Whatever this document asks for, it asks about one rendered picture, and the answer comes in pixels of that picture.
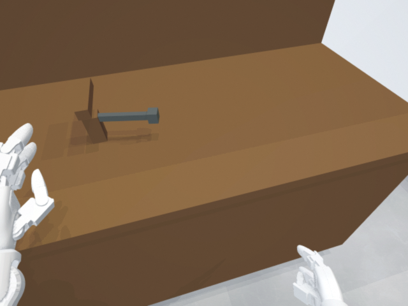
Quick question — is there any tap lever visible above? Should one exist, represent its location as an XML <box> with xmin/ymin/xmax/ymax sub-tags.
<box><xmin>98</xmin><ymin>107</ymin><xmax>159</xmax><ymax>124</ymax></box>

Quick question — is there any counter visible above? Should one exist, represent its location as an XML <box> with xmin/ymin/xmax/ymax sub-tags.
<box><xmin>0</xmin><ymin>0</ymin><xmax>408</xmax><ymax>306</ymax></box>

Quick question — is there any robot left hand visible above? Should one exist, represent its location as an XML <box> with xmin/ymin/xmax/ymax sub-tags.
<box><xmin>0</xmin><ymin>123</ymin><xmax>55</xmax><ymax>250</ymax></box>

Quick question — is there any robot right hand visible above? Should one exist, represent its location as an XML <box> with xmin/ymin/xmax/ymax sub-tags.
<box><xmin>293</xmin><ymin>245</ymin><xmax>344</xmax><ymax>306</ymax></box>

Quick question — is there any left robot forearm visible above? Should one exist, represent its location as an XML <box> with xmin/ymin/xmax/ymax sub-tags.
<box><xmin>0</xmin><ymin>249</ymin><xmax>26</xmax><ymax>306</ymax></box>

